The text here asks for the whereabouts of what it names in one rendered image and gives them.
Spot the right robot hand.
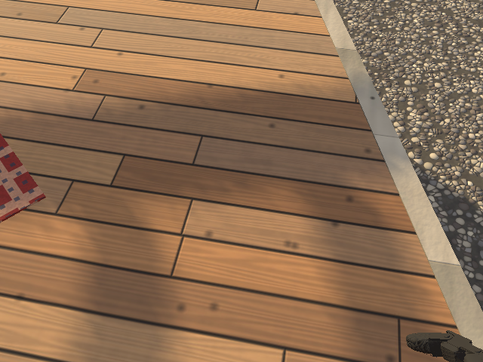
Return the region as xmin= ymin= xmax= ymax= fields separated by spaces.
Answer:
xmin=406 ymin=330 xmax=483 ymax=362

